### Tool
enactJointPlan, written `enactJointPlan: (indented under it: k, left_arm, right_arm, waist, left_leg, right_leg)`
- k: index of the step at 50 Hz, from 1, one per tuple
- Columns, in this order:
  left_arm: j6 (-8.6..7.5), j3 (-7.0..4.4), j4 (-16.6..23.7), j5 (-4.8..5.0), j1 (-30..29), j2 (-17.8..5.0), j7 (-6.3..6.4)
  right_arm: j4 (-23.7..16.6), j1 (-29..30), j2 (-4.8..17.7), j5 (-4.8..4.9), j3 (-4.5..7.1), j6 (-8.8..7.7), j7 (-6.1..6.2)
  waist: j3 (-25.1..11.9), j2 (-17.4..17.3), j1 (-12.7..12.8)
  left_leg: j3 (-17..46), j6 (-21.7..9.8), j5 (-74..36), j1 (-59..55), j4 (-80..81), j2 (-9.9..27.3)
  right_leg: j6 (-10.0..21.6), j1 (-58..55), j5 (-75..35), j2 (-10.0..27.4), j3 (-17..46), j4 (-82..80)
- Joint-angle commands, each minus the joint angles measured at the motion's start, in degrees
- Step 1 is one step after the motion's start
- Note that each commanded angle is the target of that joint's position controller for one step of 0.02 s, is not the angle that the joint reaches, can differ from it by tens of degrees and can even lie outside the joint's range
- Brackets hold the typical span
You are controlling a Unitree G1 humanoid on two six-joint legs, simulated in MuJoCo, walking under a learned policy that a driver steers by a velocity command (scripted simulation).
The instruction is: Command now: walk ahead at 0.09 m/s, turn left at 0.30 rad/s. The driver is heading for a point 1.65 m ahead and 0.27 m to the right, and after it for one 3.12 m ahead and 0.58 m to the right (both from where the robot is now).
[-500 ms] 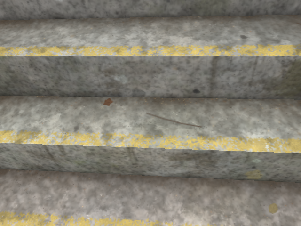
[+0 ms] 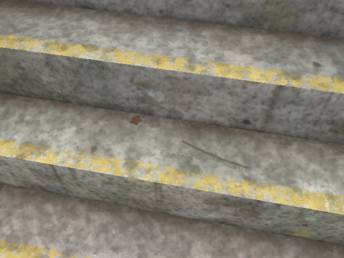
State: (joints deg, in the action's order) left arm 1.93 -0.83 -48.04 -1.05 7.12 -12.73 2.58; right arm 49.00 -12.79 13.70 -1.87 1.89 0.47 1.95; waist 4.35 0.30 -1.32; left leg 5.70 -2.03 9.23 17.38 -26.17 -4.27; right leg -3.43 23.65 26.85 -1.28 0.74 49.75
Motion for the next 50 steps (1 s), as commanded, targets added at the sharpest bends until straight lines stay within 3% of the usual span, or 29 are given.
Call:
enactJointPlan:
  k: [1,3,4,5,6,7,8,9,10,11,13,15,17,20,22,23,24,26,31,32,37,50]
  left_arm:
    - [0.40,-0.69,1.2,0.46,6.6,-2.3,1.30]
    - [-0.02,-0.65,0.4,0.53,8.6,-1.7,1.57]
    - [-0.49,-0.71,0.4,0.09,8.0,-2.3,1.56]
    - [-1.42,-0.56,1.0,-0.84,6.9,-3.5,1.49]
    - [-1.74,-1.33,1.4,-1.76,8.1,-9.1,1.26]
    - [-2.30,-1.45,2.1,-1.86,4.6,-8.0,1.00]
    - [-3.47,-0.65,4.2,-3.17,-0.6,-5.5,0.23]
    - [-4.37,-0.48,4.6,-2.36,-2.9,-4.5,-0.25]
    - [-4.85,-0.33,3.8,-1.33,-2.2,-3.4,-0.32]
    - [-4.95,0.04,2.2,-0.55,0.6,-2.3,-0.17]
    - [-4.68,0.27,-0.1,-0.32,4.6,-2.0,0.07]
    - [-4.13,-0.19,-0.1,-0.44,5.4,-3.7,0.12]
    - [-3.73,-0.89,0.0,-0.10,6.4,-5.8,0.10]
    - [-4.05,-1.37,-0.5,0.64,7.2,-6.3,-0.78]
    - [-4.93,-1.10,-0.7,0.13,6.9,-4.9,-2.04]
    - [-5.22,-1.20,-0.6,-0.43,7.4,-4.6,-2.63]
    - [-5.05,-1.35,-0.5,-0.33,5.5,-4.6,-2.43]
    - [-4.67,-1.15,-0.1,-0.31,2.5,-3.5,-1.87]
    - [-3.59,-1.27,-1.1,-0.31,4.3,-3.7,-1.27]
    - [-3.44,-1.56,-1.6,-0.48,4.9,-4.6,-0.96]
    - [-3.02,-1.37,-2.3,-0.32,5.1,-4.4,-0.58]
    - [-3.12,-1.01,-4.4,0.13,6.5,-5.1,-0.42]
  right_arm:
    - [-4.2,1.9,6.1,-0.17,1.89,0.61,0.65]
    - [-4.1,2.6,5.5,0.66,1.83,1.40,0.75]
    - [-3.9,1.0,5.4,0.80,1.96,1.84,0.66]
    - [-2.9,-3.1,3.6,0.91,1.68,2.02,0.35]
    - [-4.2,-4.3,1.4,1.65,1.33,2.39,0.29]
    - [-1.5,-6.8,5.1,-0.01,2.58,3.08,0.82]
    - [-1.9,-6.5,9.5,3.07,4.47,2.80,1.97]
    - [-2.4,-3.0,9.7,3.20,4.83,2.41,2.28]
    - [-1.4,-2.7,7.8,2.28,4.65,2.34,2.73]
    - [-0.3,-3.2,5.5,2.03,4.21,2.21,2.69]
    - [0.8,-2.2,1.9,2.55,3.25,1.79,2.06]
    - [1.2,0.7,0.4,2.85,2.40,1.61,1.56]
    - [1.5,2.2,1.6,3.29,2.31,1.51,1.41]
    - [4.1,-1.2,3.9,2.66,2.49,1.75,1.41]
    - [5.3,-3.4,5.5,1.58,2.66,2.27,1.31]
    - [6.1,-4.1,7.0,1.83,3.03,2.30,1.11]
    - [7.0,-4.1,6.0,2.23,3.04,2.07,0.71]
    - [7.7,-2.7,3.8,1.56,2.46,1.02,0.46]
    - [9.5,-2.8,4.1,1.98,2.22,-0.86,-0.01]
    - [10.0,-3.4,4.8,1.82,2.40,-1.00,0.13]
    - [11.5,-4.5,4.2,1.86,1.98,-1.40,0.26]
    - [13.1,-6.6,3.9,1.88,1.51,-1.43,0.36]
  waist:
    - [-10.3,-11.9,1.3]
    - [-8.7,-9.2,2.5]
    - [-6.2,-6.5,1.6]
    - [-5.2,0.5,-0.3]
    - [-5.8,13.8,0.1]
    - [-5.8,9.7,-0.2]
    - [-6.6,9.0,-1.4]
    - [-4.4,5.6,-1.8]
    - [-3.9,4.8,-1.3]
    - [-3.0,4.2,-0.7]
    - [-2.6,6.1,-0.2]
    - [-4.0,7.2,1.4]
    - [-4.6,7.7,2.6]
    - [-5.2,6.8,1.3]
    - [-6.8,4.5,0.5]
    - [-5.8,1.2,1.5]
    - [-3.9,-0.4,0.7]
    - [-1.7,-1.6,0.6]
    - [-2.1,-2.9,1.6]
    - [-2.4,-2.7,1.6]
    - [-1.0,-2.1,1.4]
    - [-1.9,-1.3,0.9]
  left_leg:
    - [11.1,-9.0,-24.6,0.2,4.5,13.0]
    - [12.2,-7.1,-15.8,1.1,3.5,11.9]
    - [12.5,-5.3,-7.3,1.1,2.1,10.1]
    - [10.7,-2.9,7.3,4.0,-2.5,7.3]
    - [2.0,0.6,19.9,6.7,-14.0,-1.3]
    - [-1.3,2.6,25.0,-1.9,-31.8,-0.5]
    - [3.1,5.5,27.3,0.2,-42.5,1.1]
    - [5.5,6.2,24.8,6.0,-41.9,2.1]
    - [6.5,7.5,21.9,8.2,-41.4,2.2]
    - [7.1,8.6,19.8,8.8,-39.2,2.3]
    - [3.8,10.4,18.2,7.2,-28.9,3.4]
    - [-1.3,11.2,19.1,2.7,-17.6,4.9]
    - [-2.7,10.5,18.0,0.7,-9.4,4.9]
    - [-2.3,8.0,2.9,-6.1,4.4,6.5]
    - [-0.4,5.9,-2.7,-12.4,4.5,8.9]
    - [-0.9,4.5,-1.6,-12.3,2.0,9.1]
    - [-1.0,3.2,3.0,-8.1,2.4,8.7]
    - [-0.2,3.3,1.9,-5.6,4.9,9.4]
    - [-0.3,4.0,2.1,-3.0,5.8,8.8]
    - [-0.4,3.9,3.1,-2.7,5.7,8.4]
    - [-0.4,3.7,3.2,-1.5,6.2,8.0]
    - [-0.9,3.4,-0.1,-2.6,6.4,7.2]
  right_leg:
    - [1.2,-11.7,-5.2,-1.3,-3.2,-6.3]
    - [2.4,-16.0,-12.7,-1.1,-3.7,-19.8]
    - [2.9,-16.0,-13.4,-0.7,-2.4,-27.1]
    - [3.6,-18.2,-15.5,6.3,5.3,-32.9]
    - [10.5,-13.3,-23.5,20.6,19.5,-39.2]
    - [17.3,-2.6,-28.5,24.1,20.5,-38.0]
    - [20.2,-3.2,-27.7,21.5,19.0,-35.4]
    - [17.8,-6.5,-24.4,18.2,14.7,-33.7]
    - [16.1,-9.5,-23.2,16.4,13.1,-32.5]
    - [15.3,-11.5,-24.1,15.0,11.9,-31.8]
    - [14.1,-14.8,-25.8,11.9,8.9,-31.2]
    - [12.2,-16.9,-29.0,10.9,8.7,-30.4]
    - [11.1,-19.0,-32.0,11.2,10.7,-29.7]
    - [8.9,-18.2,-32.6,11.1,11.5,-30.2]
    - [7.7,-14.4,-22.4,9.6,10.2,-31.5]
    - [7.0,-12.4,-16.2,7.7,8.6,-33.0]
    - [6.1,-13.0,-10.9,6.0,6.1,-33.7]
    - [5.8,-12.9,-10.4,5.4,4.3,-32.3]
    - [5.7,-16.0,-14.5,4.1,2.1,-30.3]
    - [5.6,-16.3,-13.5,3.8,2.0,-30.1]
    - [5.2,-15.8,-13.6,3.6,1.6,-29.9]
    - [5.0,-16.4,-19.2,3.8,1.4,-28.9]
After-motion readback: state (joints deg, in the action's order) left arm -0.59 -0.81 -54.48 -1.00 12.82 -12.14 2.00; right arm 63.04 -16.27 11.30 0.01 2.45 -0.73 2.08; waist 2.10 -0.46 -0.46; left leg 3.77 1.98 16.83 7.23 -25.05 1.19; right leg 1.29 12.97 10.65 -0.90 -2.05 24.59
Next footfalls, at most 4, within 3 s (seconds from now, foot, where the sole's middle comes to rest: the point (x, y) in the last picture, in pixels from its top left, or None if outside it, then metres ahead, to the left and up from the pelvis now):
0.10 right None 0.05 -0.10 -0.78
0.42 left None -0.03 0.14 -0.78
2.76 right None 0.11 -0.05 -0.78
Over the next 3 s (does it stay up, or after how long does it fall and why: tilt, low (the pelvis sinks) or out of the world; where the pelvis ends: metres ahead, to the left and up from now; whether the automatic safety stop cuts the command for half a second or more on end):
stays up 0.12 0.03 0.01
